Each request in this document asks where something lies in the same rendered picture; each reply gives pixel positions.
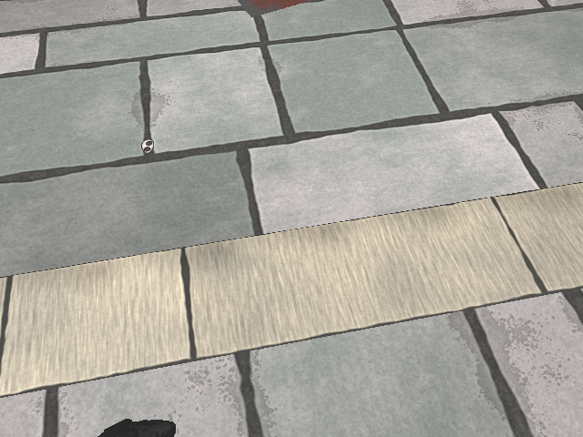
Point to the robot left hand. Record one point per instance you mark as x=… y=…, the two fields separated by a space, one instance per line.
x=145 y=428

